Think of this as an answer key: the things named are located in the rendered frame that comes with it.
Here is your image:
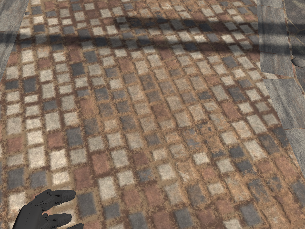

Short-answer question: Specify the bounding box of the robot left hand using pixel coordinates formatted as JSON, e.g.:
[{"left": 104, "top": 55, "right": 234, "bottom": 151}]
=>
[{"left": 12, "top": 189, "right": 84, "bottom": 229}]

